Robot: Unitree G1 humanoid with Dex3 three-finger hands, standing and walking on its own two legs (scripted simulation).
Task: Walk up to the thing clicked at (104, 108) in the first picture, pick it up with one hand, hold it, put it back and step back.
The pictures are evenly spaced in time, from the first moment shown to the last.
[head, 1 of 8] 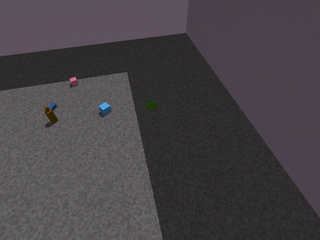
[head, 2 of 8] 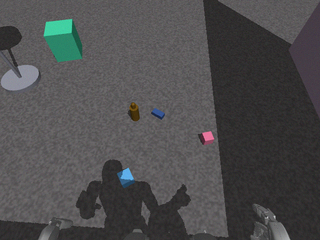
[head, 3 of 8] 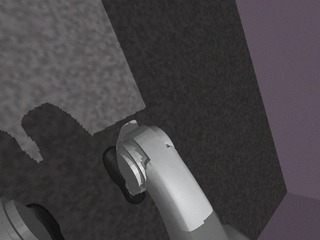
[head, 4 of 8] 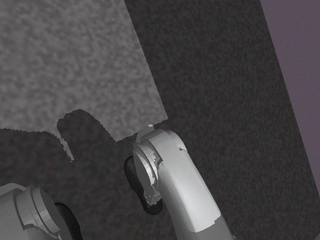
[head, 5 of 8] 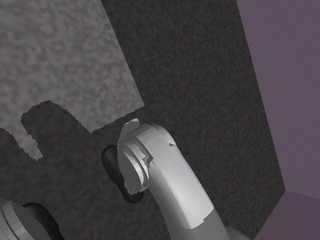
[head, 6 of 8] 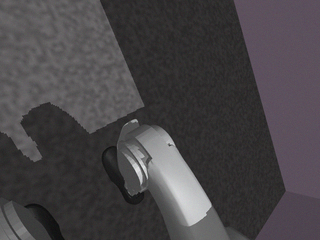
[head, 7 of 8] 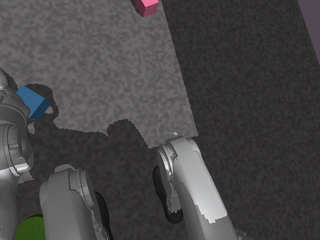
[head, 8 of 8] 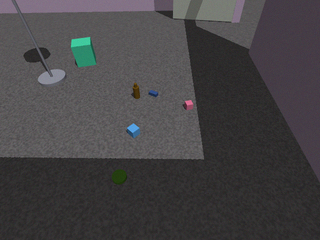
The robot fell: no
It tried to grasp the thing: yes
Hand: left
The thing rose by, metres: 0.01
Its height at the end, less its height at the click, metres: +0.00
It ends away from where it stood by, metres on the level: 0.02
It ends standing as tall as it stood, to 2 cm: yes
